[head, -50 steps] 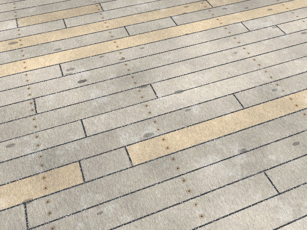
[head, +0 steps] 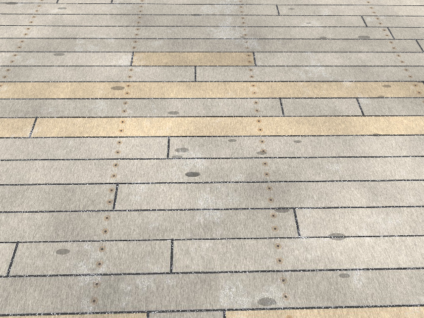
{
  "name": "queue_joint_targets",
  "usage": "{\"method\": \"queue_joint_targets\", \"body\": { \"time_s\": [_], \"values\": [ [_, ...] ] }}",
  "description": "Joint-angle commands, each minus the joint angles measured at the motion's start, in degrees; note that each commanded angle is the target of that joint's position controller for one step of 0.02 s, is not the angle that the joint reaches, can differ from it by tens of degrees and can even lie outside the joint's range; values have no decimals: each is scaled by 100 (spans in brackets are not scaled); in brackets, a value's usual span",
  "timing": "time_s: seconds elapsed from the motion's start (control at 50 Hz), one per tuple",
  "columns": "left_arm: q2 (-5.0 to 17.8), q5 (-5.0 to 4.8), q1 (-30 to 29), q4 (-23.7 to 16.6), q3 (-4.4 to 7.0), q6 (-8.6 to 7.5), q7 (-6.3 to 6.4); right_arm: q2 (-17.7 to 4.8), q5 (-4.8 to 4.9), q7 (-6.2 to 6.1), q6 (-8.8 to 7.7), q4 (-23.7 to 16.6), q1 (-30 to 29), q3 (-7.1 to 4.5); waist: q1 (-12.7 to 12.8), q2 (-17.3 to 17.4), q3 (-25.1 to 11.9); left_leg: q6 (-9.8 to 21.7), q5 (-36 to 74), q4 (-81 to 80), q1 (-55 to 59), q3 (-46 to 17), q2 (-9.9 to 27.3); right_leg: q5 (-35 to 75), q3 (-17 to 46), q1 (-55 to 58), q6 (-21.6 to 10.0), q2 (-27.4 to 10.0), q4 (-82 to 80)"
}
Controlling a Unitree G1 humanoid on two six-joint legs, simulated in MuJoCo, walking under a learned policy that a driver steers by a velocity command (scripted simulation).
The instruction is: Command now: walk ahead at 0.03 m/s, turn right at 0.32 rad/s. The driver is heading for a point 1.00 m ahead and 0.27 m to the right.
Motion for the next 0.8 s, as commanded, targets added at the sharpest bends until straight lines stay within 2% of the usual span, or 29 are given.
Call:
{"method": "queue_joint_targets", "body": {
  "time_s": [0.02,0.04,0.08,0.12,0.14,0.16,0.18,0.2,0.22,0.24,0.26,0.28,0.3,0.34,0.38,0.4,0.44,0.46,0.52,0.56,0.58,0.6,0.62,0.64,0.66,0.68,0.7,0.74,0.8],
  "values": [
    [650,-21,-156,-452,250,24,27,-1061,64,-104,-157,-387,-188,-355,-195,1290,-244,1114,1784,-929,234,-1106,1557,-689,-48,-490,2,-92,1043],
    [583,-58,-154,-496,250,51,1,-1037,90,-120,-162,-375,-186,-359,-223,1195,-286,1180,2344,-820,349,-1067,1646,-933,-72,-567,-18,-137,1142],
    [499,-87,-105,-545,250,84,-51,-1076,159,-137,-130,-368,-306,-391,-209,1031,-418,1120,2736,-561,497,-857,1623,-659,-213,-405,-60,-153,787],
    [518,-70,74,-516,287,113,-95,-1081,229,-149,-71,-323,-376,-415,-114,919,-504,833,2347,-131,356,-480,1382,346,-374,169,-166,24,-176],
    [699,-21,92,-570,351,121,-70,-994,220,-134,-73,-222,-113,-414,-157,455,-483,505,1560,432,72,-139,1076,1309,77,536,-328,-71,-768],
    [1443,2,168,-701,528,106,28,-670,14,-120,-96,-359,40,-335,-382,-1175,-593,-139,-224,1995,-1050,568,297,3392,2049,1270,-946,-1300,-1198],
    [1509,178,562,-696,505,47,-25,-570,22,-160,-121,-624,-672,-267,154,-1623,-712,-255,-2452,3115,-2071,-59,-417,3814,3446,1588,-2040,-2148,-1653],
    [1373,222,572,-724,445,-63,-37,-757,89,-166,-138,-573,-671,-321,155,-844,-839,-213,-2412,3830,-2270,-535,-235,3583,3261,1780,-2115,-2132,-1599],
    [1262,146,310,-769,422,-120,5,-818,123,-158,-135,-488,-607,-351,12,-476,-780,-164,-1987,3992,-2369,-597,-122,3381,2784,1789,-1840,-1873,-1439],
    [1219,43,96,-811,413,-113,60,-845,98,-183,-136,-381,-557,-380,-61,-187,-707,-168,-1568,3792,-2435,-599,-43,3140,2452,1733,-1563,-1633,-1403],
    [990,-50,-126,-838,340,-50,132,-854,20,-216,-105,-334,-645,-392,-84,60,-705,-131,-1136,3509,-2377,-593,59,2449,2158,1757,-1227,-1328,-1558],
    [1153,-42,-87,-868,359,-16,176,-763,101,-195,-109,-347,-505,-379,-192,-446,-675,-215,-950,3496,-2105,-566,-30,2737,2204,1454,-1361,-1373,-1541],
    [1148,-37,-84,-886,371,18,207,-735,122,-178,-119,-324,-406,-367,-190,-567,-660,-299,-830,3312,-2024,-549,-74,2774,2146,1417,-1419,-1290,-1572],
    [1105,-24,-70,-919,386,87,277,-684,152,-147,-188,-258,-396,-360,-180,-449,-762,-372,-624,2649,-1848,-458,-180,2523,1921,1512,-1300,-1028,-1535],
    [1173,-50,-34,-959,417,131,313,-605,128,-116,-228,-269,-526,-322,-80,-439,-795,-435,-467,2058,-1734,-491,-223,2436,2050,1562,-1299,-1043,-1468],
    [1186,-67,-1,-970,430,153,328,-599,135,-81,-243,-258,-492,-314,-67,-463,-899,-432,-386,1782,-1545,-483,-235,1589,2131,1473,-1309,-1001,-1576],
    [1196,-78,-62,-1030,437,167,319,-650,176,-5,-290,-288,-566,-321,-10,-730,-703,-366,-364,1278,-1248,-410,-281,-447,2453,1021,-1332,-908,-1916],
    [1207,-73,-94,-1050,437,165,302,-700,194,28,-331,-306,-580,-336,-11,-874,-574,-320,-446,1064,-1121,-376,-316,-975,2625,831,-1337,-897,-2012],
    [1203,-85,-82,-1073,433,156,248,-754,246,127,-521,-290,-464,-365,-73,-864,-431,-114,-493,287,-526,-312,-408,-1522,2970,505,-1278,-842,-1990],
    [1100,-120,-242,-1123,388,171,246,-699,281,166,-642,-117,-17,-395,-400,-691,-366,102,208,-818,424,-217,-375,-1801,2964,35,-1052,-568,-1738],
    [924,-115,-273,-1169,335,148,253,-840,265,141,-672,-12,326,-453,-557,-460,-423,265,235,-1076,1225,-427,-20,-1914,2727,-569,-795,-324,-1283],
    [483,-89,-197,-1203,209,117,238,-1129,163,91,-677,59,879,-506,-656,455,-730,613,-789,-1416,2033,-1606,1122,-2040,1901,-1312,-418,201,373],
    [556,-156,-397,-1513,241,24,221,-1611,-63,161,-701,130,1020,-604,-574,1473,-241,1285,-2358,-2105,1739,-3579,2056,-1663,1135,-2576,-313,615,1522],
    [924,-126,-430,-1510,326,-43,204,-1375,-39,160,-758,28,618,-556,-400,1264,188,1457,-2748,-2186,1397,-3622,2177,-1201,1154,-2912,-251,52,2270],
    [1085,-115,-262,-1373,392,-50,168,-1057,85,108,-764,-32,361,-466,-316,1122,309,1285,-2453,-2202,1384,-3035,1880,-756,1085,-3006,-157,-33,2534],
    [1019,-70,-104,-1222,397,-47,159,-907,140,82,-759,-67,333,-408,-305,947,194,1098,-2000,-2175,1458,-2548,1604,-449,1004,-2905,-55,-85,2678],
    [907,-42,-112,-1207,374,-82,126,-868,154,68,-751,-3,403,-382,-344,875,244,1034,-1484,-2203,1432,-2171,1470,-116,980,-2916,20,-129,2739],
    [616,-61,-258,-1222,296,-155,69,-860,82,74,-804,109,702,-349,-466,785,235,1030,-654,-2328,1250,-1523,1284,455,858,-2741,82,-154,2725],
    [478,-58,-565,-1327,235,-215,32,-918,115,106,-808,217,870,-352,-564,763,251,1111,41,-2426,1215,-909,1176,954,617,-2554,187,-212,1931]
  ]
}}
Velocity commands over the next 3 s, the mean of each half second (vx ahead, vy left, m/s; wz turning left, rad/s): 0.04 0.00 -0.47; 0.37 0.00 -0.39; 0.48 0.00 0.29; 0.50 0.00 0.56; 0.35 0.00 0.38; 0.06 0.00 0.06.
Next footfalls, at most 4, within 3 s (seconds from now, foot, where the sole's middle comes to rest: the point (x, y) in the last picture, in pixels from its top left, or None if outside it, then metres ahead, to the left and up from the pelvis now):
0.58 left None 0.12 0.10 -0.77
1.02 right None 0.23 -0.27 -0.77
1.56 left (282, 283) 0.61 -0.19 -0.77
2.02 right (342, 224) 0.85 -0.42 -0.77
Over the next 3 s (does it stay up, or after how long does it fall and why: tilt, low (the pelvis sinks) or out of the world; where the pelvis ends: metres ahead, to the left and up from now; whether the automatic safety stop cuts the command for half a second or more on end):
stays up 0.96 -0.28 0.00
